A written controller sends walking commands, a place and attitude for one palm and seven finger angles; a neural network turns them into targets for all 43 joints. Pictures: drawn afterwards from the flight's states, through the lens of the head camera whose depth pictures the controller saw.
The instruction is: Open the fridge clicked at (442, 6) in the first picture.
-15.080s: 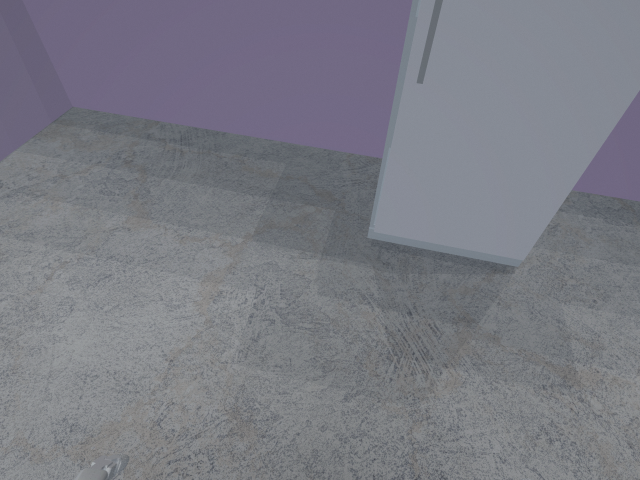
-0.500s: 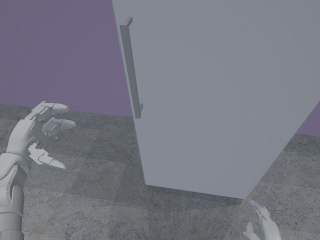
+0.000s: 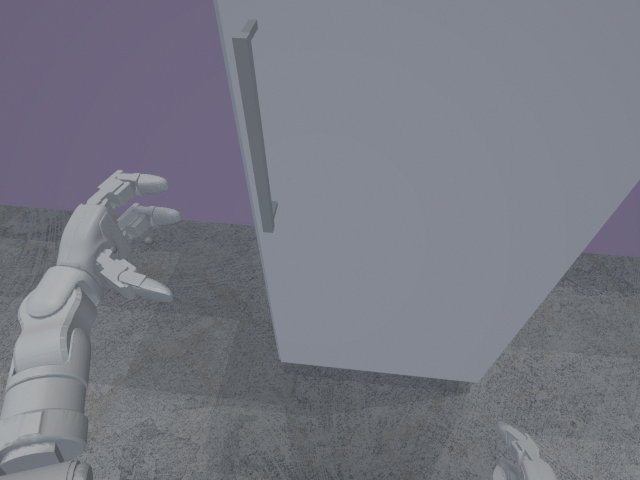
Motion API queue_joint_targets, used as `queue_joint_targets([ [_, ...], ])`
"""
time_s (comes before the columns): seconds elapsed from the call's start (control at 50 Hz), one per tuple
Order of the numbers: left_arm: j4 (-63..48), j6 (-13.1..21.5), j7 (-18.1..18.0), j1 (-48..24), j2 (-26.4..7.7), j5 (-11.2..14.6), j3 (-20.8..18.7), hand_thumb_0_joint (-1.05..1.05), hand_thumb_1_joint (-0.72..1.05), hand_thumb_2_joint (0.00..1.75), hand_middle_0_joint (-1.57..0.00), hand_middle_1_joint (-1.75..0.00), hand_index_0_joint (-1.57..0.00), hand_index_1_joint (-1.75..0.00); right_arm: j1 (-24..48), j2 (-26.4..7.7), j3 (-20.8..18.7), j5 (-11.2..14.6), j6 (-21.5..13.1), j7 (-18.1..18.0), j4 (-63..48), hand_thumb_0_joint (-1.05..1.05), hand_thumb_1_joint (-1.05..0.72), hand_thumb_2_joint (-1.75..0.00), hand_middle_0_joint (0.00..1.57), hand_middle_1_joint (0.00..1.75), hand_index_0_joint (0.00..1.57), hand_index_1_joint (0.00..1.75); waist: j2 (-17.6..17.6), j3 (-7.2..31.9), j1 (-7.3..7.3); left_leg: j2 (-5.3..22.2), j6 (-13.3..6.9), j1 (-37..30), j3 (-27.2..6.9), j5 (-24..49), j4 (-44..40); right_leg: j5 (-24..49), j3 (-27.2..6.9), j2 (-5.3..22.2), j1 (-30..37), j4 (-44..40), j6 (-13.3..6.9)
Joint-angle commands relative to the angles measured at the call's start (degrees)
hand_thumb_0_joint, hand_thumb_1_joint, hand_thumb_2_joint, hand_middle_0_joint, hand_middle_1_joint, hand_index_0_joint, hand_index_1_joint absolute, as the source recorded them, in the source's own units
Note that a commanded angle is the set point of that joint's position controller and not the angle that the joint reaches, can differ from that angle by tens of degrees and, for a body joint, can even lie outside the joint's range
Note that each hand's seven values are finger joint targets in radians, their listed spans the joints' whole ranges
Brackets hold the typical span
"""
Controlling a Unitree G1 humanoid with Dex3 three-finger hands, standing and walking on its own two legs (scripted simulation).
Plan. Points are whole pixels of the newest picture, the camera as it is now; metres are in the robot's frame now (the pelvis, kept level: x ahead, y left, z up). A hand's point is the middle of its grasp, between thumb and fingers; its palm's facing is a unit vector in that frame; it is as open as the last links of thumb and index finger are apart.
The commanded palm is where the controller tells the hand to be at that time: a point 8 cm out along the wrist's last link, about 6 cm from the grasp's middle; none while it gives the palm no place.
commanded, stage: move the hooked fingers beside the handle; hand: left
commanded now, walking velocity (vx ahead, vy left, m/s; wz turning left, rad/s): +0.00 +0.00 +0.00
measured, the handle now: (261, 144) +0.52 +0.11 +0.15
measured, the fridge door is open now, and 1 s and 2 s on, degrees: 0 0 0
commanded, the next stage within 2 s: feel for the door with the fingertips in 1.68 s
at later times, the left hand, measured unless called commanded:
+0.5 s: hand (203, 199) +0.42 +0.18 +0.13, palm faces -0.07 -1.00 +0.00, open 14.0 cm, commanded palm +0.41 +0.24 +0.13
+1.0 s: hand (226, 174) +0.48 +0.16 +0.13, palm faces -0.05 -1.00 +0.02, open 14.0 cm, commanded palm +0.45 +0.22 +0.13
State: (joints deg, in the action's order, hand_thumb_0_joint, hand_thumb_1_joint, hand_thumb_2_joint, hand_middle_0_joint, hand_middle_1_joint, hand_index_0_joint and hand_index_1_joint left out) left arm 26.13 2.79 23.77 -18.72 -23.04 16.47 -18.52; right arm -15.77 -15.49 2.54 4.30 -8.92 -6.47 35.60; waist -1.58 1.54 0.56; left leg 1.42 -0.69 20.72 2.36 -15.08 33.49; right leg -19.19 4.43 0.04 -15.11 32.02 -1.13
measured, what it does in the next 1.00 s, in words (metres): stands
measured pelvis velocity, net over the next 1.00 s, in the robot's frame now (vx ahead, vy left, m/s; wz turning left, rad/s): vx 0.00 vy -0.01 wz -0.03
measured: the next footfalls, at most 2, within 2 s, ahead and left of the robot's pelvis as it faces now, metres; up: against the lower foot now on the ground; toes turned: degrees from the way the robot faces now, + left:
none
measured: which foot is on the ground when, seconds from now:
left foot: down 0.00-1.00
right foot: down 0.00-1.00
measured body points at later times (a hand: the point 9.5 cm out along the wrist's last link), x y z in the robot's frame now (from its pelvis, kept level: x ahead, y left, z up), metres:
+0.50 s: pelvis +0.00 +0.01 +0.00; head +0.03 +0.00 +0.45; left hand +0.42 +0.23 +0.14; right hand +0.09 -0.26 -0.11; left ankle +0.02 +0.11 -0.73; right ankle -0.03 -0.10 -0.73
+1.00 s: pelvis +0.00 -0.01 -0.01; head +0.06 -0.01 +0.44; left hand +0.48 +0.21 +0.13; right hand +0.03 -0.28 -0.12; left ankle +0.02 +0.11 -0.73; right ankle -0.03 -0.10 -0.73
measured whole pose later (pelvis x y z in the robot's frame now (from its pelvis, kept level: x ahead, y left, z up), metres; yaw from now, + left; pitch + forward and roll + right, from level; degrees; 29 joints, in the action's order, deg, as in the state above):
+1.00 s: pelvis +0.00 -0.01 -0.01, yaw -2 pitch +9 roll -1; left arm 61.0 13.1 15.1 -48.5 -25.4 9.0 -19.4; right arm -21.0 -16.0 1.3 2.7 -0.7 -3.5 38.6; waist -0.7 2.9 6.8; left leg 3.0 -0.1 30.5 3.2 -16.4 37.9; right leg -20.3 3.3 -1.2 -25.7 36.8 -1.8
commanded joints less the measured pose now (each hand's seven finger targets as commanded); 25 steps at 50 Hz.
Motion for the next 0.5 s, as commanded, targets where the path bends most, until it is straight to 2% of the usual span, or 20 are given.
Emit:
queue_joint_targets([
  [0.0, -10.4, 3.3, -2.3, -24.2, -13.7, 0.1, -2.8, 0.0, -0.5, 0.3, -0.3, -1.2, -0.3, -1.2, 3.1, -7.7, -2.9, 0.0, -2.4, -0.1, -7.3, 0.0, -0.9, -0.9, 0.2, 0.3, 0.2, 0.3, -1.6, 14.5, 0.64, -1.0, -1.6, -13.9, -3.6, 11.9, -3.3, 15.3, -1.7, -1.0, -3.9, -4.6, 0.1],
  [0.02, -9.7, 3.0, -2.8, -25.9, -13.7, -0.2, -2.8, 0.0, -0.5, 0.3, -0.3, -1.2, -0.3, -1.2, 3.1, -7.7, -2.9, 0.0, -2.1, -0.1, -7.1, 0.0, -0.9, -0.9, 0.2, 0.3, 0.2, 0.3, -1.3, 14.5, 0.93, -0.9, -1.5, -13.8, -3.7, 11.6, -3.7, 15.2, -1.7, -0.9, -4.0, -4.7, 0.1],
  [0.04, -8.0, 2.5, -3.2, -25.6, -12.5, -0.6, -1.8, 0.0, -0.5, 0.3, -0.3, -1.2, -0.3, -1.2, 3.1, -7.6, -2.8, 0.0, -1.9, 0.0, -7.1, 0.0, -0.9, -0.9, 0.2, 0.3, 0.2, 0.3, -1.8, 13.6, 0.72, -0.9, -1.4, -13.3, -3.9, 11.1, -3.9, 14.5, -1.5, -0.9, -4.4, -4.6, 0.0],
  [0.06, -8.1, 2.4, -3.6, -27.7, -11.2, -1.0, -0.3, 0.0, -0.5, 0.3, -0.3, -1.2, -0.3, -1.2, 3.1, -7.5, -2.8, 0.1, -1.6, 0.1, -7.1, 0.0, -0.9, -0.9, 0.2, 0.3, 0.2, 0.3, -3.1, 13.8, 1.16, -0.9, -1.2, -13.7, -4.0, 10.9, -3.9, 14.1, -1.4, -0.8, -5.1, -4.5, -0.1],
  [0.08, -7.0, 2.1, -4.2, -28.4, -10.7, -1.3, 0.2, 0.0, -0.5, 0.3, -0.3, -1.2, -0.3, -1.2, 2.9, -7.5, -2.8, 0.0, -1.4, 0.2, -7.0, 0.0, -0.9, -0.9, 0.2, 0.3, 0.2, 0.3, -2.5, 13.6, 1.22, -0.7, -1.1, -13.8, -4.4, 10.5, -4.1, 13.3, -1.2, -0.9, -5.6, -4.4, -0.1],
  [0.1, -6.2, 2.3, -4.7, -29.3, -11.0, -1.5, 0.1, 0.0, -0.5, 0.3, -0.3, -1.2, -0.3, -1.2, 2.6, -7.6, -2.8, -0.1, -1.1, 0.3, -6.7, 0.0, -0.9, -0.9, 0.2, 0.3, 0.2, 0.3, -0.6, 13.8, 1.24, -0.6, -1.3, -13.6, -4.4, 11.1, -3.9, 13.6, -1.2, -1.0, -5.1, -4.6, -0.2],
  [0.12, -4.8, 2.0, -5.2, -28.8, -11.1, -1.7, -0.3, 0.0, -0.5, 0.3, -0.3, -1.2, -0.3, -1.2, 2.5, -7.7, -2.8, -0.1, -0.8, 0.4, -6.9, 0.0, -0.9, -0.9, 0.2, 0.3, 0.2, 0.3, -0.7, 14.3, 0.97, -0.6, -1.2, -13.2, -4.3, 10.9, -4.0, 13.6, -1.4, -0.9, -5.1, -4.4, -0.1],
  [0.14, -3.8, 2.2, -5.7, -30.1, -12.6, -2.0, -1.3, 0.0, -0.5, 0.3, -0.3, -1.2, -0.3, -1.2, 2.1, -7.8, -2.8, -0.2, -0.4, 0.5, -6.7, 0.0, -0.9, -0.9, 0.2, 0.3, 0.2, 0.3, -1.2, 14.1, 0.98, -0.7, -1.1, -12.7, -4.3, 10.7, -4.0, 13.5, -1.5, -0.9, -4.9, -4.4, -0.2],
  [0.16, -3.7, 2.6, -6.0, -32.3, -11.7, -2.3, -0.3, 0.0, -0.5, 0.3, -0.3, -1.2, -0.3, -1.2, 1.9, -7.8, -2.7, -0.2, -0.1, 0.6, -6.5, 0.0, -0.9, -0.9, 0.2, 0.3, 0.2, 0.3, -0.5, 14.3, 1.46, -0.6, -1.1, -13.0, -4.5, 10.9, -4.0, 13.5, -1.3, -0.9, -5.2, -4.2, -0.2],
  [0.18, -3.2, 3.0, -6.3, -33.2, -11.0, -2.4, 0.1, 0.0, -0.5, 0.3, -0.3, -1.2, -0.3, -1.2, 1.8, -7.7, -2.8, -0.3, 0.0, 0.7, -6.6, 0.0, -0.9, -0.9, 0.2, 0.3, 0.2, 0.3, -1.3, 14.8, 1.46, -0.6, -1.0, -13.5, -4.5, 11.5, -3.8, 13.8, -1.3, -1.0, -5.6, -4.0, -0.3],
  [0.2, -2.5, 3.6, -6.7, -33.9, -11.8, -2.6, -0.4, 0.0, -0.5, 0.3, -0.3, -1.2, -0.3, -1.2, 1.3, -7.9, -2.9, -0.4, 0.4, 0.8, -6.3, 0.0, -0.9, -0.9, 0.2, 0.3, 0.2, 0.3, 1.1, 15.4, 1.46, -0.5, -1.2, -12.9, -4.5, 12.3, -3.4, 14.5, -1.3, -1.0, -4.3, -3.9, -0.3],
  [0.24, -2.4, 4.5, -7.2, -36.2, -11.7, -3.0, -0.1, 0.0, -0.5, 0.3, -0.3, -1.2, -0.3, -1.2, 1.1, -7.8, -2.9, -0.4, 0.7, 0.9, -6.2, 0.0, -0.9, -0.9, 0.2, 0.3, 0.2, 0.3, -2.4, 17.1, 1.6, -0.5, -1.0, -14.3, -4.3, 13.2, -3.1, 15.3, -1.7, -1.0, -5.0, -3.4, -0.3],
  [0.28, -2.4, 5.8, -7.7, -39.0, -10.1, -3.5, 1.5, 0.0, -0.5, 0.3, -0.3, -1.2, -0.3, -1.2, 0.5, -7.7, -3.1, -0.6, 0.8, 1.2, -5.7, 0.0, -0.9, -0.9, 0.2, 0.3, 0.2, 0.3, -4.2, 18.2, 2.11, -0.3, -0.6, -16.4, -4.8, 14.7, -2.7, 15.5, -1.5, -1.1, -6.3, -3.0, -0.4],
  [0.3, -2.4, 6.4, -7.9, -39.3, -8.9, -3.4, 2.6, 0.0, -0.5, 0.3, -0.3, -1.2, -0.3, -1.2, 0.0, -7.8, -3.1, -0.7, 0.9, 1.3, -5.7, 0.0, -0.9, -0.9, 0.2, 0.3, 0.2, 0.3, -2.6, 18.7, 2.22, -0.3, -0.7, -16.2, -5.0, 15.6, -2.4, 15.9, -1.4, -1.1, -5.7, -3.0, -0.5],
  [0.32, -1.4, 6.5, -8.1, -39.9, -9.3, -3.7, 2.1, 0.0, -0.5, 0.3, -0.3, -1.2, -0.3, -1.2, -0.2, -7.9, -3.3, -0.7, 1.0, 1.5, -5.4, 0.0, -0.9, -0.9, 0.2, 0.3, 0.2, 0.3, -3.4, 19.3, 2.34, -0.2, -0.7, -16.9, -4.9, 16.0, -2.2, 16.5, -1.5, -1.2, -6.4, -2.8, -0.4],
  [0.34, 0.0, 6.7, -8.3, -38.6, -11.0, -3.6, 0.4, 0.0, -0.5, 0.3, -0.3, -1.2, -0.3, -1.2, -0.7, -8.1, -3.6, -0.8, 1.2, 1.6, -5.0, 0.0, -0.9, -0.9, 0.2, 0.3, 0.2, 0.3, -2.1, 19.3, 1.95, -0.2, -0.7, -16.2, -4.9, 15.7, -2.2, 16.5, -1.5, -1.2, -5.9, -2.8, -0.4],
  [0.38, 3.0, 6.4, -8.4, -39.5, -9.1, -3.7, 2.0, 0.0, -0.5, 0.3, -0.3, -1.2, -0.3, -1.2, -1.1, -8.1, -3.5, -0.6, 1.9, 1.7, -4.8, 0.0, -0.9, -0.9, 0.2, 0.3, 0.2, 0.3, -1.0, 17.6, 2.55, -0.4, -0.8, -14.4, -4.5, 14.4, -2.3, 16.3, -1.5, -1.2, -6.4, -2.9, -0.3],
  [0.4, 4.9, 6.4, -8.5, -40.8, -9.8, -3.8, 1.6, 0.0, -0.5, 0.3, -0.3, -1.2, -0.3, -1.2, -1.7, -8.3, -3.5, -0.7, 2.2, 1.6, -4.1, 0.0, -0.9, -0.9, 0.2, 0.3, 0.2, 0.3, 1.1, 16.9, 2.74, -0.5, -1.1, -12.9, -4.4, 14.7, -1.9, 17.0, -1.5, -1.2, -5.4, -2.9, -0.3],
  [0.44, 7.5, 6.1, -8.5, -40.8, -10.2, -3.9, 1.2, 0.0, -0.5, 0.3, -0.3, -1.2, -0.3, -1.2, -2.0, -8.5, -3.7, -0.6, 2.8, 1.8, -4.3, 0.0, -0.9, -0.9, 0.2, 0.3, 0.2, 0.3, 1.4, 16.1, 2.66, -0.7, -1.3, -11.4, -3.8, 13.4, -2.0, 17.1, -1.8, -1.2, -5.9, -2.8, -0.1],
  [0.48, 9.3, 6.6, -8.7, -45.0, -12.4, -4.5, 0.3, 0.0, -0.5, 0.3, -0.3, -1.2, -0.3, -1.2, -2.6, -8.7, -3.7, -0.7, 3.4, 1.7, -3.8, 0.0, -0.9, -0.9, 0.2, 0.3, 0.2, 0.3, 0.4, 15.9, 3.24, -0.9, -1.4, -10.1, -3.4, 11.9, -1.7, 16.3, -2.2, -1.0, -6.5, -2.8, 0.0],
])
